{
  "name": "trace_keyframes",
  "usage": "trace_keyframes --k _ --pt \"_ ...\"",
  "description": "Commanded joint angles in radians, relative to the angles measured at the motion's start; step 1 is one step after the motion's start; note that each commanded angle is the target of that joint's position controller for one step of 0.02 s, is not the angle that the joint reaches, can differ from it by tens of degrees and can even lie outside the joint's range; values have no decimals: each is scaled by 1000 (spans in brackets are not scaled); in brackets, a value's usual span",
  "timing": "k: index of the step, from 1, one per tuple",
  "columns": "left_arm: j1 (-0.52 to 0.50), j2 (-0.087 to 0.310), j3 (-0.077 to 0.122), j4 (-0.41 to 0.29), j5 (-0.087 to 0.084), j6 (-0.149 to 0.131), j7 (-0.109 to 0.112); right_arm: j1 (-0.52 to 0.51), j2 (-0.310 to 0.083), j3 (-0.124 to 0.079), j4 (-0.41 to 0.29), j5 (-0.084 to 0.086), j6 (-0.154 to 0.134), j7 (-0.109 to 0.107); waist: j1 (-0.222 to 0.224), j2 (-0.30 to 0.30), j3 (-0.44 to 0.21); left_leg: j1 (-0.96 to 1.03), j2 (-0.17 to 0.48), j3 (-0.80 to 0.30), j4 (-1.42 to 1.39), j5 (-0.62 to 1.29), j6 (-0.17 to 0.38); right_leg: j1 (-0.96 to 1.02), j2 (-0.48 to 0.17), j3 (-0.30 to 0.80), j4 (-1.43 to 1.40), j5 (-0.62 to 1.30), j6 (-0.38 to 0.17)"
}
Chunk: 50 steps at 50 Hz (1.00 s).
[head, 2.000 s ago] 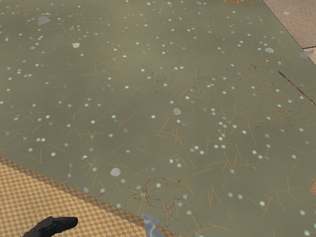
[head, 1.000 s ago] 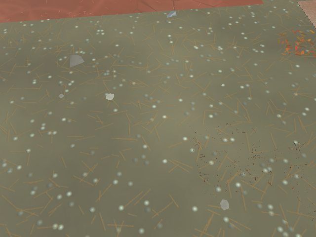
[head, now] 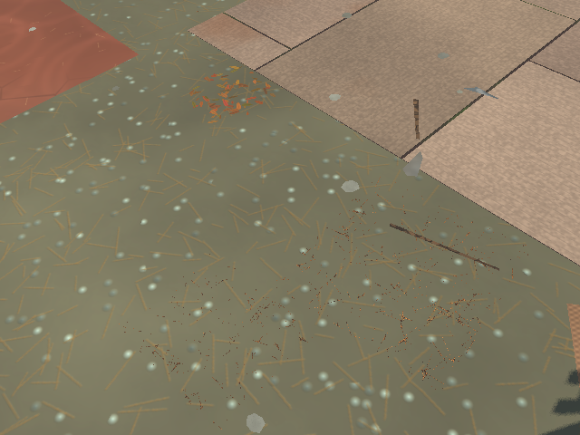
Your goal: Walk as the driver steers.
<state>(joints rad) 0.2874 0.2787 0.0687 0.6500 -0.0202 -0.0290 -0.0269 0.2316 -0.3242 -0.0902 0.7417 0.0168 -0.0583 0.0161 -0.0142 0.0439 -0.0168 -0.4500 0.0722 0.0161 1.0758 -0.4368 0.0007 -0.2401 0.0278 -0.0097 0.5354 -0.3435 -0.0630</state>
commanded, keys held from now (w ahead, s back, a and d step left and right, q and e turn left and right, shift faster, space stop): w+e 0.76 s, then w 0.10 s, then no key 0.14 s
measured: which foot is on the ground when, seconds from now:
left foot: up 0.00-0.32, down 0.34-0.88, up 0.90-1.00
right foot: down 0.00-0.34, up 0.36-0.84, down 0.86-1.00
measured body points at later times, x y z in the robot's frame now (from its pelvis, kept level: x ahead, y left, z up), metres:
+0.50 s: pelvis +0.25 +0.01 +0.00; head +0.28 +0.00 +0.45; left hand +0.42 +0.26 -0.11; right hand +0.32 -0.29 -0.09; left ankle +0.32 +0.10 -0.73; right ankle +0.13 -0.10 -0.64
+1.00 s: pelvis +0.47 -0.15 +0.00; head +0.51 -0.19 +0.44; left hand +0.75 -0.01 -0.09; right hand +0.40 -0.44 -0.13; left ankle +0.46 +0.04 -0.64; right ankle +0.49 -0.25 -0.73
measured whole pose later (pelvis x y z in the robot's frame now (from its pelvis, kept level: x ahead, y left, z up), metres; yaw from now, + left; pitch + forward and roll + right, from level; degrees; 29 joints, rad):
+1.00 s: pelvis +0.47 -0.15 +0.00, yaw -32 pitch +1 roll +1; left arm 0.17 0.28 0.05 0.63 0.00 -0.04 -0.03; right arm 0.22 -0.32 -0.05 0.80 0.02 -0.07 0.01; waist -0.01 0.02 0.09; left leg -0.40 0.08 0.01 1.20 -0.45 -0.02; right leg -0.39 0.04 -0.03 0.53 -0.16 -0.07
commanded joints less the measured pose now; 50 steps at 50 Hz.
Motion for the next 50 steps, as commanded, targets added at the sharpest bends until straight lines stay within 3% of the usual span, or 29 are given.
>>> trace_keyframes --k 1,4,8,12,15,16,17,18,19,20,21,22,23,24,26,28,32,34,39,41,42,43,44,45,46,47,48,49,50 --pt "41 144 30 -55 3 -29 12 -150 -121 -22 -128 -27 -61 11 39 -149 76 -443 31 -67 2 145 0 274 -272 428 -328 108 -211" --pt "44 160 32 -46 11 -29 37 -169 -74 -8 -117 -30 -57 15 29 -132 54 -338 -8 -34 -145 290 -41 212 -216 312 -339 324 -186" --pt "99 182 41 -7 -1 -27 55 -300 -20 19 -146 -16 -57 24 74 -148 77 -194 -70 -19 -435 465 -55 110 -167 248 -327 327 -145" --pt "135 189 46 27 -17 -25 59 -340 -54 11 -167 -2 -64 35 73 -158 87 -105 -76 -65 -550 493 -28 128 -210 323 -289 296 -123" --pt "117 192 53 34 -9 -13 60 -263 -93 -7 -155 -2 -71 30 31 -191 57 6 -87 -53 -573 385 11 181 -224 358 -197 459 -95" --pt "103 178 48 28 -4 -9 57 -169 -117 -23 -133 -5 -72 21 -18 -193 -5 145 -105 -25 -602 379 37 173 -184 336 -87 597 -73" --pt "84 146 35 11 6 -7 52 -31 -149 -37 -113 -14 -72 13 -89 -176 -125 387 -45 -63 -583 385 80 87 -121 302 117 592 -37" --pt "117 70 12 -21 23 -8 53 129 -210 -48 -103 -34 -66 2 -118 -14 -309 725 161 -322 -571 258 155 -143 -20 232 450 295 7" --pt "260 26 -5 -33 -19 -21 50 138 -224 -45 -81 -42 -61 18 -27 341 -416 889 353 -813 -741 38 273 -413 65 217 721 -278 45" --pt "208 141 18 -5 -37 -19 48 88 -115 -21 -101 -23 -55 13 -49 197 -271 779 322 -762 -789 -123 238 -500 -15 228 816 -206 55" --pt "99 182 28 -18 -29 -15 45 39 -73 -10 -101 -14 -46 4 -61 97 -129 623 287 -570 -797 -77 202 -511 -57 175 802 -114 55" --pt "50 168 27 -26 -14 -15 47 -2 -69 -6 -95 -21 -41 1 -36 22 -61 486 248 -459 -814 44 187 -470 -96 149 768 -48 53" --pt "26 154 29 -33 -5 -13 43 -22 -53 -2 -84 -29 -40 -1 -18 23 -16 391 216 -376 -838 140 185 -437 -124 148 727 -12 50" --pt "39 136 29 -31 -11 -6 38 -38 -47 0 -79 -35 -46 -5 5 48 -3 332 193 -305 -867 183 181 -392 -145 146 706 10 46" --pt "35 95 20 -36 -14 9 36 -43 -49 -4 -58 -25 -60 -7 16 59 20 284 194 -222 -914 237 200 -391 -160 127 668 21 50" --pt "-9 82 15 -56 -5 16 37 -38 -74 -12 -38 -21 -68 -8 17 32 50 280 209 -162 -947 292 215 -443 -170 128 608 69 62" --pt "-81 74 8 -66 -3 5 20 -33 -104 -19 -15 -23 -59 -12 -2 7 65 334 185 -7 -955 405 197 -466 -167 104 420 271 74" --pt "-156 61 0 -82 -2 -5 5 -13 -120 -22 -4 -19 -50 -14 -33 -3 84 351 170 64 -947 437 176 -437 -155 58 296 350 67" --pt "-272 63 -2 -137 -5 -6 -23 62 -169 -34 33 9 -20 -12 -66 1 119 482 213 127 -899 536 146 -406 -118 -16 121 272 18" --pt "-223 94 16 -142 3 -4 -24 67 -198 -40 42 21 -7 -13 -15 28 68 525 222 151 -770 865 134 -290 -52 -60 88 159 -25" --pt "-111 128 38 -116 6 -2 -20 56 -203 -38 43 24 1 -15 60 28 -1 511 203 180 -613 1006 116 -133 -5 -85 44 161 -54" --pt "66 182 70 -63 2 3 -8 63 -170 -22 44 20 3 -18 148 6 -93 398 165 212 -399 999 84 137 33 -85 3 230 -86" --pt "188 284 96 -41 8 10 13 85 -91 9 9 -17 -6 -19 167 -162 -201 86 88 224 -48 564 23 463 -173 232 5 308 -164" --pt "115 329 86 -75 12 0 13 141 -27 38 -17 -20 -29 -11 66 -326 -349 -170 -93 65 272 -155 -31 609 -410 752 -149 349 -339" --pt "86 228 54 -91 22 -13 1 61 -136 13 -8 15 -43 -3 124 -169 -354 -220 -43 -82 327 -134 -29 572 -411 671 -174 502 -307" --pt "55 192 41 -76 27 -22 -3 1 -131 15 -27 33 -45 -2 108 -154 -229 -244 -7 -65 307 -95 -19 460 -375 482 -144 689 -275" --pt "8 163 33 -62 17 -28 -5 -10 -109 21 -21 15 -43 -10 68 -75 -145 -232 35 -61 214 -39 -16 335 -317 359 -138 750 -230" --pt "-37 131 24 -61 12 -31 -2 -14 -115 16 -12 -3 -35 -17 41 -84 -106 -191 59 -61 143 -7 -16 240 -284 292 -161 757 -206" --pt "-67 128 19 -63 22 -32 1 6 -111 15 -2 -3 -21 -16 13 -101 -90 -119 64 -62 122 25 -21 153 -269 257 -194 778 -199"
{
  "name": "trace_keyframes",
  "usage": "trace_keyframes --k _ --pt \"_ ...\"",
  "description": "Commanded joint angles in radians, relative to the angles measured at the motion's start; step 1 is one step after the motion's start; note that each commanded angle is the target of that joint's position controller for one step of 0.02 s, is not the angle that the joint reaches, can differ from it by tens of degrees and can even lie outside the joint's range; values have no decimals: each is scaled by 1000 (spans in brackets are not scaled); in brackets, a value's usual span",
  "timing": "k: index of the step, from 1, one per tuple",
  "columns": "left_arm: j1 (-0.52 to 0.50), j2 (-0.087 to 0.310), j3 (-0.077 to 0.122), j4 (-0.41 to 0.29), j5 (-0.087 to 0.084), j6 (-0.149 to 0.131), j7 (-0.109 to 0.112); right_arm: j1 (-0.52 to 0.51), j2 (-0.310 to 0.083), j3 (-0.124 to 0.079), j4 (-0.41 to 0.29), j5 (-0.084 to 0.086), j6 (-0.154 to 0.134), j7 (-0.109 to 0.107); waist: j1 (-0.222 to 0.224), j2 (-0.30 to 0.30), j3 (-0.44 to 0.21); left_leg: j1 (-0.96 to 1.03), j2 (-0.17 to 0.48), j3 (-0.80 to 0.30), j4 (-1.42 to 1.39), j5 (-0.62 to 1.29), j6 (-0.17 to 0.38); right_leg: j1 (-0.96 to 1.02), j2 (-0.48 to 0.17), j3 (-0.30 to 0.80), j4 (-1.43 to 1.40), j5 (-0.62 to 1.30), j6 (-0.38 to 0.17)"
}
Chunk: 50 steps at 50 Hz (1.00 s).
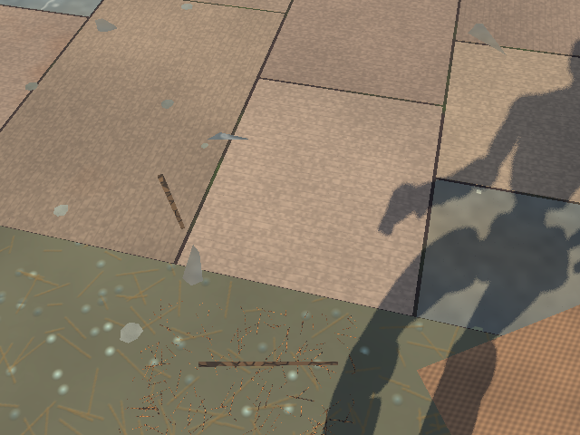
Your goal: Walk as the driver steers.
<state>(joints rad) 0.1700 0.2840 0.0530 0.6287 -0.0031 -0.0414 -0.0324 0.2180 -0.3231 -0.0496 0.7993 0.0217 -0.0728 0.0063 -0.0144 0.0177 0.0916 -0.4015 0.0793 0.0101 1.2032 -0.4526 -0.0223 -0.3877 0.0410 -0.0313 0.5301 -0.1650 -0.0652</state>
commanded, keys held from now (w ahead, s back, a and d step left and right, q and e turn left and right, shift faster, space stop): no key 1.00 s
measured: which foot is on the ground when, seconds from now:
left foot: up 0.00-0.28, down 0.30-1.00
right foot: down 0.00-1.00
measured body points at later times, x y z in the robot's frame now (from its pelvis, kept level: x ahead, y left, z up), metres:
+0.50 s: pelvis +0.14 +0.04 +0.00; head +0.16 +0.05 +0.45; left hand +0.24 +0.30 -0.13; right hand +0.30 -0.22 -0.10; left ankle +0.20 +0.15 -0.73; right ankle +0.07 -0.08 -0.73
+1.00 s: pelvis +0.14 +0.05 +0.00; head +0.15 +0.05 +0.45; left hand +0.17 +0.30 -0.15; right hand +0.26 -0.21 -0.13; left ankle +0.20 +0.15 -0.73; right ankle +0.07 -0.08 -0.73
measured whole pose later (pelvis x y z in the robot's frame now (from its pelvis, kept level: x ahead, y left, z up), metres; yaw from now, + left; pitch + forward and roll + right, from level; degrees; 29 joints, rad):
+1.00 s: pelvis +0.14 +0.05 +0.00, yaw -1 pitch -2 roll +0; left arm 0.26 0.22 0.03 1.06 0.01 0.01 0.04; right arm 0.08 -0.24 -0.04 0.99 0.00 0.01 -0.02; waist 0.01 0.01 0.04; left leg -0.31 -0.01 0.02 0.53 -0.19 0.03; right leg -0.09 -0.01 0.00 0.49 -0.37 0.01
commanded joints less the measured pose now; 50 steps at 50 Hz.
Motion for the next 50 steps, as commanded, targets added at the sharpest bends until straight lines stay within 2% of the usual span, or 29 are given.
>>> trace_keyframes --k 1,4,7,9,11,13,14,15,16,17,18,19,21,23,28,35,50 --pt "33 125 35 -37 10 -24 9 45 -97 -23 -47 -10 7 -8 -5 -72 -200 -124 51 -49 -33 69 -9 253 -276 255 -215 635 -204" --pt "-2 129 35 -6 14 -35 22 51 -56 -13 -38 -24 32 -17 -32 -72 -184 -79 33 -37 -197 166 -40 182 -247 156 -252 702 -204" --pt "-8 128 32 26 15 -22 35 -19 -31 0 -47 -27 35 -15 -7 -99 -181 -32 19 -28 -402 321 -44 184 -203 82 -245 657 -169" --pt "15 130 30 55 16 -14 37 -58 -40 -1 -53 -23 34 -10 17 -99 -185 -8 4 -28 -488 386 -42 209 -211 89 -236 609 -162" --pt "22 123 25 82 15 -7 33 -83 -50 -5 -59 -23 35 -7 27 -103 -173 6 -6 -35 -547 372 -29 228 -229 114 -210 549 -157" --pt "7 116 20 102 7 0 32 -83 -58 -10 -61 -31 32 -2 13 -105 -162 45 -21 -27 -625 355 -1 226 -233 138 -156 466 -140" --pt "-7 103 14 109 -2 2 33 -57 -58 -13 -51 -38 29 -1 -12 -97 -163 114 -34 -16 -715 430 19 207 -211 138 -116 383 -112" --pt "33 79 6 124 4 -1 33 -50 -85 -19 -47 -46 25 -3 -6 -54 -169 195 -2 -54 -779 652 41 187 -162 131 -76 269 -62" --pt "114 62 2 135 30 -9 33 -67 -144 -28 -61 -51 24 -11 53 42 -199 294 94 -138 -739 940 80 141 -86 100 -21 75 -10" --pt "203 31 -6 166 32 -6 39 -96 -107 -17 -61 -53 34 -16 94 140 -245 341 158 -201 -723 919 180 102 -47 73 -10 -134 38" --pt "155 55 -5 167 29 6 47 -112 -51 -5 -61 -39 42 -10 62 140 -233 300 152 -223 -746 796 207 119 -52 68 -20 -172 63" --pt "119 71 -1 163 20 22 53 -130 -33 0 -57 -33 47 -4 57 126 -216 261 121 -208 -757 658 185 132 -57 69 -45 -149 64" --pt "82 96 6 173 15 53 60 -148 -43 -1 -58 -29 46 8 39 79 -173 207 65 -152 -747 552 137 155 -59 77 -71 -91 51" --pt "77 94 7 183 15 65 61 -139 -53 -2 -41 -30 38 12 33 58 -176 206 44 -125 -734 567 117 184 -69 87 -82 -30 42" --pt "82 82 9 236 10 60 66 -139 -41 -1 -2 -27 38 0 20 15 -194 264 25 -95 -695 674 122 202 -78 87 -84 71 51" --pt "94 68 9 308 10 64 74 -177 -32 -3 46 -24 56 -9 23 -10 -137 243 3 -80 -719 546 117 196 -78 78 -111 20 56" --pt "135 35 -9 417 12 38 79 -182 -23 -7 146 -22 78 -32 18 -7 -75 237 -27 -69 -758 356 95 142 -74 56 -145 -95 57"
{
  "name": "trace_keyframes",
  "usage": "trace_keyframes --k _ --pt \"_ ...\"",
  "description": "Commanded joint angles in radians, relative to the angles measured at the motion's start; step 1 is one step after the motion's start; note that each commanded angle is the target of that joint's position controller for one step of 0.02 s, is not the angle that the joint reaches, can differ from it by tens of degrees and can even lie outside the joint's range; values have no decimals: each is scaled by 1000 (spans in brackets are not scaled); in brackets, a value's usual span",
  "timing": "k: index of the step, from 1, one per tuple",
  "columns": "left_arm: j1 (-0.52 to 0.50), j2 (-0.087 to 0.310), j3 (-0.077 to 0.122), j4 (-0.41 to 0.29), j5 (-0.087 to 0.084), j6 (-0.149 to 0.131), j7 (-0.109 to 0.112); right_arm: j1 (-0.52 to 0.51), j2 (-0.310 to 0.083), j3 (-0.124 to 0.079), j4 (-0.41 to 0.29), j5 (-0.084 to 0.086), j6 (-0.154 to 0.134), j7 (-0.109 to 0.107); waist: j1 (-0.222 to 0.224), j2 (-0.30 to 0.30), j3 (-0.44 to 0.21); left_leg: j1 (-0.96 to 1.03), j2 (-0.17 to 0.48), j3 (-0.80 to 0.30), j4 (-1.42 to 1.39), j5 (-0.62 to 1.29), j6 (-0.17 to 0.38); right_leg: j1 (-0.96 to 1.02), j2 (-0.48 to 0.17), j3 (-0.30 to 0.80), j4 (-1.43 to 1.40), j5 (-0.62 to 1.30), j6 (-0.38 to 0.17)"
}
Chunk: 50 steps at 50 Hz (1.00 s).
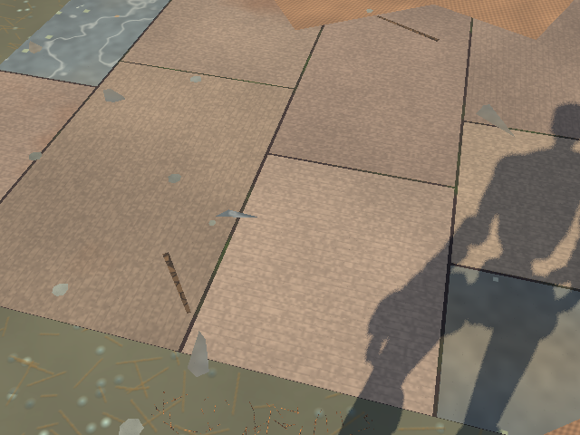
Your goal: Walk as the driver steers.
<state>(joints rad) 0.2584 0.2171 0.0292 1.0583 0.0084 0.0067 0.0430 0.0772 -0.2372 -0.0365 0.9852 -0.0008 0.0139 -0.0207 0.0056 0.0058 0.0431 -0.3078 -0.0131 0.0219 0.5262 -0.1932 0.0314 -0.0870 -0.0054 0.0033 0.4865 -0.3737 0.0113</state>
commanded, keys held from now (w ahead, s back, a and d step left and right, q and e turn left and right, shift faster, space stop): no key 0.12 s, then w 0.72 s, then w+q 0.16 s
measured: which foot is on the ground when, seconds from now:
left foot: down 0.00-0.90, up 0.92-1.00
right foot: down 0.00-0.42, up 0.44-0.86, down 0.88-1.00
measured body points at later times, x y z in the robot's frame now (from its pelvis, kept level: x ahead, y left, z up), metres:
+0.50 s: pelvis +0.07 +0.03 +0.00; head +0.08 +0.04 +0.45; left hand +0.08 +0.29 -0.15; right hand +0.12 -0.24 -0.13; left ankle +0.06 +0.11 -0.73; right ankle -0.03 -0.12 -0.65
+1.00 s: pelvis +0.33 -0.04 -0.01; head +0.36 -0.04 +0.44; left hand +0.47 +0.22 -0.12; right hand +0.32 -0.30 -0.15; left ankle +0.17 +0.10 -0.63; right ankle +0.42 -0.13 -0.73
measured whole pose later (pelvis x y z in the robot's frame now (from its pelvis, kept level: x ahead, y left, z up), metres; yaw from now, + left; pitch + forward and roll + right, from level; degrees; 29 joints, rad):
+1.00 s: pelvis +0.33 -0.04 -0.01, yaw +3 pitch +1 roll +0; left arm 0.08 0.23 0.06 0.91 -0.01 -0.11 -0.03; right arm 0.36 -0.25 -0.04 1.03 0.04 -0.08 -0.01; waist -0.03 0.03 0.05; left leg -0.28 0.02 -0.06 1.17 -0.42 0.05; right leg -0.40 0.00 -0.09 0.53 -0.15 -0.05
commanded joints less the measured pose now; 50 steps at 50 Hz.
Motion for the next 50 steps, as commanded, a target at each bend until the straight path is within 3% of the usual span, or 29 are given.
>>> trace_keyframes --k 1,6,7,9,11,13,14,15,17,19,20,21,22,23,25,26,28,34,37,40,42,43,44,45,46,47,48,49,50 --pt "50 98 14 -7 1 -11 3 -39 -108 -20 -34 1 -8 -6 -2 4 -24 143 64 -81 -83 90 40 -162 -27 21 -103 109 -20" --pt "70 83 8 12 1 -16 4 -28 -103 -19 -9 1 -6 -9 -3 1 -16 140 60 -81 -89 66 38 -173 -25 15 -108 92 -20" --pt "92 75 6 23 -1 -16 4 -8 -97 -18 5 2 -4 -10 -1 0 -34 144 49 -73 -93 -57 38 -169 -19 8 -115 2 -26" --pt "89 98 13 14 -9 -15 8 6 -116 -27 14 10 -3 -11 -2 -20 11 79 21 -53 -76 -364 42 -212 -21 22 -112 -217 -65" --pt "116 105 16 4 -15 -28 10 -22 -110 -27 2 12 -21 -7 18 -25 70 -15 17 -59 -53 -459 45 -230 -59 81 -143 -342 -109" --pt "187 148 31 19 -24 -49 6 -67 -79 -24 -18 19 -53 6 50 -116 103 -130 -17 8 85 -318 16 -149 -175 250 -253 -413 -179" --pt "175 183 43 19 -30 -58 5 -89 -66 -22 -29 26 -69 15 47 -187 139 -198 -17 46 189 -197 13 -112 -268 362 -318 -405 -220" --pt "150 186 46 12 -29 -67 3 -85 -71 -24 -33 28 -82 22 35 -195 162 -234 22 16 230 -181 27 -103 -316 405 -321 -335 -240" --pt "112 152 42 -3 -35 -79 -6 -33 -71 -26 -24 37 -103 34 -9 -162 154 -188 36 23 124 -207 50 -69 -288 326 -258 -141 -205" --pt "63 154 40 -25 -32 -79 -16 138 -93 -47 43 37 -106 36 -85 -130 75 152 -26 62 -8 -113 54 -194 -184 185 -125 96 -146" --pt "29 136 34 -48 -32 -85 -19 271 -157 -72 77 32 -106 34 -139 -19 12 332 56 -105 -82 -129 99 -310 -99 80 107 285 -97" --pt "34 76 20 -86 -26 -101 -16 413 -254 -96 102 31 -106 37 -168 246 -83 529 273 -520 -247 -217 231 -521 33 -44 474 146 -18" --pt "4 89 24 -105 -34 -115 -17 418 -185 -64 107 16 -114 45 -146 224 -106 529 388 -755 -349 -244 284 -627 42 70 708 -156 -24" --pt "-1 104 31 -108 -58 -123 -27 323 -136 -42 83 12 -124 45 -94 137 -24 454 396 -665 -341 -255 264 -698 -22 112 809 -114 -59" --pt "-12 99 37 -103 -56 -128 -34 216 -94 -21 43 7 -130 51 -43 41 43 335 313 -433 -369 -175 202 -697 -105 86 749 64 -94" --pt "-20 113 48 -103 -44 -122 -32 205 -78 -11 39 2 -129 51 -30 47 47 294 269 -338 -382 -85 171 -654 -130 74 690 118 -93" --pt "-21 97 52 -102 -36 -108 -37 247 -80 -5 49 -3 -118 42 -25 67 39 266 224 -231 -399 53 158 -612 -136 37 617 173 -69" --pt "-259 53 32 -199 -28 -101 -47 313 -145 -12 49 -2 -103 7 -64 57 74 222 206 -117 -443 174 164 -605 -101 -15 237 376 -4" --pt "-343 62 24 -226 -34 -103 -63 363 -147 -18 62 10 -100 4 -82 57 95 244 222 -89 -445 171 161 -561 -75 -31 127 430 -11" --pt "-381 82 24 -254 -38 -109 -80 377 -149 -27 71 18 -91 3 -65 60 100 348 267 -81 -400 243 147 -557 -69 -13 59 395 -49" --pt "-328 122 40 -251 -38 -113 -85 354 -170 -37 62 16 -83 3 -17 81 46 399 280 -67 -307 470 127 -448 -35 -32 38 333 -81" --pt "-244 154 57 -232 -36 -114 -83 344 -175 -39 57 14 -77 5 34 97 -16 392 266 -60 -189 653 114 -312 -1 -52 39 305 -101" --pt "-63 196 83 -179 -39 -113 -76 331 -156 -31 48 8 -70 6 122 94 -118 323 216 -34 17 718 86 -79 21 -62 32 296 -129" --pt "130 273 105 -141 -25 -111 -63 340 -118 -12 19 -8 -69 9 177 2 -271 85 154 -7 338 440 54 253 -167 149 61 238 -189" --pt "185 322 109 -119 -12 -109 -70 478 38 27 15 6 -87 18 87 -275 -438 -263 -41 -34 688 -316 -3 531 -414 661 -101 -35 -338" --pt "150 221 81 -130 -15 -114 -71 393 -81 -1 18 39 -110 18 124 -185 -376 -351 -7 -174 814 -368 15 457 -393 726 -205 -122 -295" --pt "53 181 67 -142 -17 -121 -67 299 -136 -20 -20 62 -122 17 101 -162 -219 -417 42 -151 839 -283 31 316 -370 556 -223 -67 -243" --pt "-34 151 56 -159 -15 -127 -67 256 -139 -24 -29 58 -125 8 65 -85 -145 -376 99 -133 800 -182 34 162 -339 421 -249 51 -217" --pt "-84 121 49 -159 -6 -134 -70 243 -129 -33 -28 43 -119 0 35 -65 -97 -325 132 -131 746 -119 34 42 -304 314 -280 139 -197"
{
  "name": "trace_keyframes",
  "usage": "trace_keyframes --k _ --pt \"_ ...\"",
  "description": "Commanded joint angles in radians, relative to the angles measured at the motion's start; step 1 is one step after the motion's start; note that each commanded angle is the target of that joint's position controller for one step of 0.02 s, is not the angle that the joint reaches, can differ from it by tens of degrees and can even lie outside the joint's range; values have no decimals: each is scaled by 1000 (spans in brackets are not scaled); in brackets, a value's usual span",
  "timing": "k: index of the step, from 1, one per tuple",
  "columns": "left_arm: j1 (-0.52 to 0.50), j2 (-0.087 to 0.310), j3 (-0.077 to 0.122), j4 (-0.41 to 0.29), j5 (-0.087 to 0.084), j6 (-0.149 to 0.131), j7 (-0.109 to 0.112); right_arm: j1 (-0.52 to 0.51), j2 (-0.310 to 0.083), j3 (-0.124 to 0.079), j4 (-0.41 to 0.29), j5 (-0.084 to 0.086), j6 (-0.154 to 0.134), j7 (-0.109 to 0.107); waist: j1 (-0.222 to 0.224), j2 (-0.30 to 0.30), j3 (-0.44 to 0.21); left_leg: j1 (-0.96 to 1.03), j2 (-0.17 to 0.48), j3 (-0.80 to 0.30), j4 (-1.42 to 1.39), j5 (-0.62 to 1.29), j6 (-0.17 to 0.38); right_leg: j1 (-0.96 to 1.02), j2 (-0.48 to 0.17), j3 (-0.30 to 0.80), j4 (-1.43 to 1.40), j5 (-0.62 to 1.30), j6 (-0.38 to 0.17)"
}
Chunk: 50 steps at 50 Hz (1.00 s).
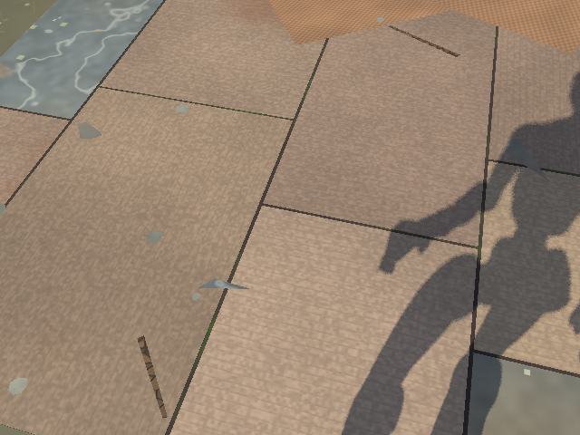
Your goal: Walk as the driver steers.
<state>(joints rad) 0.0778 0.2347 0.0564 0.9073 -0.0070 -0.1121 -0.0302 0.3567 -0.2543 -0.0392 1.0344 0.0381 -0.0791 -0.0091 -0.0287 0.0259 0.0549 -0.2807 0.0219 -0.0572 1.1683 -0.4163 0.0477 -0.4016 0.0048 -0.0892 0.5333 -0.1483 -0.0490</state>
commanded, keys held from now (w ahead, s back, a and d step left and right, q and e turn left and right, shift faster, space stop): w+q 1.00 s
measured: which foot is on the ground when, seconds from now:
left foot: up 0.00-0.44, down 0.46-0.96, up 0.98-1.00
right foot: down 0.00-0.48, up 0.50-0.94, down 0.96-1.00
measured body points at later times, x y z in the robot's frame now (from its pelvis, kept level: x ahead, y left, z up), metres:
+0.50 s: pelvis +0.27 +0.06 -0.02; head +0.31 +0.08 +0.43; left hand +0.22 +0.34 -0.16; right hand +0.52 -0.13 -0.11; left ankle +0.36 +0.16 -0.73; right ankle +0.10 -0.10 -0.68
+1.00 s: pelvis +0.57 +0.13 -0.01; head +0.59 +0.15 +0.44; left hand +0.62 +0.46 -0.08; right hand +0.75 -0.10 -0.12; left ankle +0.36 +0.16 -0.69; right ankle +0.71 +0.09 -0.73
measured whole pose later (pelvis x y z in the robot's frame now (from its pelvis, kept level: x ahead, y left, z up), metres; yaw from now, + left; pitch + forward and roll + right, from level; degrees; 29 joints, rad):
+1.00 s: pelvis +0.57 +0.13 -0.01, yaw +34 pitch +3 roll -1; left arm 0.03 0.26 0.06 0.75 0.01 -0.14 -0.02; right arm 0.37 -0.29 -0.09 0.80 0.03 -0.04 -0.02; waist -0.06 0.02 0.01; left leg -0.17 -0.09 -0.21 0.83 -0.52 0.05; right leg -0.47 0.04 0.01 0.53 -0.11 -0.03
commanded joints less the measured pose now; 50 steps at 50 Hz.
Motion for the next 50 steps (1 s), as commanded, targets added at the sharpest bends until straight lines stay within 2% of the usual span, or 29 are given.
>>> trace_keyframes --k 1,3,6,9,12,15,17,18,20,21,22,23,24,25,26,27,28,29,30,32,34,38,42,45,46,47,48,49,50 --pt "71 78 15 -2 20 -20 1 -2 -90 -35 -69 2 -10 -11 32 -107 -97 -285 124 -63 70 141 19 284 -282 318 -355 -44 -119" --pt "77 70 15 17 21 -23 3 20 -48 -36 -66 5 20 -8 9 -113 -68 -252 138 -56 31 152 18 216 -260 220 -400 -3 -124" --pt "98 111 26 32 25 -25 22 -61 -54 -46 -110 -4 44 -11 4 -87 -9 -357 145 -66 -44 248 0 201 -263 128 -443 44 -136" --pt "131 130 30 36 29 -18 42 -136 -56 -50 -143 -11 37 1 19 -68 10 -435 131 -69 -188 392 -18 255 -257 51 -449 96 -129" --pt "160 149 32 32 22 -9 54 -237 -40 -41 -180 -18 29 22 51 -52 30 -426 119 4 -347 488 -20 293 -248 -33 -453 137 -112" --pt "234 164 38 47 13 8 59 -346 -21 -27 -233 -19 27 43 94 -34 60 -468 110 54 -450 477 -6 403 -274 -79 -421 193 -108" --pt "262 175 44 51 5 25 58 -392 -21 -23 -269 -17 27 57 105 -40 68 -491 97 86 -491 415 10 485 -296 -101 -374 263 -104" --pt "262 183 47 49 1 33 58 -401 -26 -23 -285 -14 28 65 99 -50 65 -479 85 104 -507 371 21 513 -305 -113 -342 333 -98" --pt "231 212 56 31 -6 46 61 -367 -58 -37 -303 -12 31 74 55 -90 14 -361 25 163 -519 275 55 536 -309 -145 -229 661 -76" --pt "215 228 60 21 -9 53 64 -304 -85 -52 -299 -9 34 75 12 -114 -35 -262 -17 191 -512 226 77 535 -306 -156 -122 829 -65" --pt "197 238 62 13 -12 61 65 -183 -129 -76 -276 -4 36 73 -59 -119 -103 -101 -62 207 -540 220 107 502 -288 -168 48 909 -47" --pt "185 232 57 1 -13 62 66 -16 -196 -114 -235 -3 38 57 -144 -86 -189 172 -85 164 -616 280 149 362 -246 -181 293 783 -4" --pt "218 135 30 -35 19 47 61 66 -300 -141 -212 -6 48 33 -111 125 -261 471 136 -215 -642 246 240 9 -145 -174 643 119 50" --pt "245 67 3 -84 8 1 46 37 -330 -133 -249 -18 31 40 -40 208 -411 677 325 -790 -831 100 420 -281 50 64 895 -457 77" --pt "108 151 22 -112 -33 -35 32 46 -240 -107 -249 -28 20 46 -98 82 -358 668 307 -723 -899 113 357 -403 -4 187 921 -400 49" --pt "72 153 21 -125 -47 -52 28 2 -191 -95 -249 -25 9 44 -76 55 -234 546 272 -555 -891 182 316 -436 -51 175 857 -308 22" --pt "81 149 24 -107 -27 -55 37 -80 -159 -85 -266 -20 3 44 -21 -34 -163 385 221 -431 -890 276 276 -373 -98 174 763 -234 21" --pt "95 166 36 -98 -5 -45 43 -139 -122 -74 -284 -23 0 41 16 -29 -127 264 183 -345 -902 371 253 -297 -127 174 680 -192 28" --pt "114 170 41 -97 1 -28 41 -161 -111 -68 -298 -31 -1 36 41 -14 -119 191 164 -312 -924 417 249 -235 -141 178 645 -164 39" --pt "109 145 40 -111 15 -5 43 -144 -137 -73 -299 -25 -4 25 54 -13 -104 118 145 -265 -947 512 256 -206 -137 159 558 -132 73" --pt "40 126 34 -141 23 5 47 -107 -169 -81 -296 -22 -4 9 39 -7 -77 81 121 -220 -958 547 247 -228 -119 142 430 -38 103" --pt "-108 94 17 -189 14 -2 36 -53 -173 -82 -290 -17 9 -7 -19 49 -49 39 57 -169 -940 430 183 -167 -51 127 106 207 111" --pt "-181 122 19 -228 -2 -16 18 1 -169 -81 -273 -11 18 -9 -48 73 -45 96 92 -250 -882 345 161 -120 -18 147 -25 243 93" --pt "-144 161 31 -230 -4 -32 7 -3 -169 -83 -280 -15 28 -19 -17 102 -55 178 131 -337 -788 368 144 -76 -14 165 -65 125 60" --pt "-87 172 38 -217 -4 -38 7 -16 -166 -82 -287 -17 32 -20 15 118 -71 181 123 -348 -745 412 133 -5 -7 150 -87 98 41" --pt "17 200 53 -191 5 -43 12 -32 -141 -72 -300 -19 32 -17 69 109 -131 155 72 -323 -636 476 105 153 -17 146 -111 106 10" --pt "170 249 66 -175 23 -45 19 -39 -90 -51 -324 -33 29 -11 136 30 -273 38 11 -252 -379 385 69 417 -162 276 -77 62 -51" --pt "280 333 87 -147 36 -33 21 116 -13 -30 -348 -11 18 -10 76 -295 -410 -330 -142 -124 -31 -105 -9 781 -407 732 -143 -82 -220" --pt "278 257 72 -144 7 -26 15 139 -109 -39 -332 10 15 -12 85 -307 -395 -492 -68 -137 133 -176 -19 791 -454 916 -212 -327 -240"
Next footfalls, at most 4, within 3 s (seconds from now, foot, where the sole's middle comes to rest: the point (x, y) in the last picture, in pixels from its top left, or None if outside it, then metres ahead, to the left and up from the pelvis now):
0.46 left None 0.39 0.17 -0.76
0.96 right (258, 318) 0.75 0.11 -0.76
1.48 left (107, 315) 0.77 0.49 -0.76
2.02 right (89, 206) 1.14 0.61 -0.76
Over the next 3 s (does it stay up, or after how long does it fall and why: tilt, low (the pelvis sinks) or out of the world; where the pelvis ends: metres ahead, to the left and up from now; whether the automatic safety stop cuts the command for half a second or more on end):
stays up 1.23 0.98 0.01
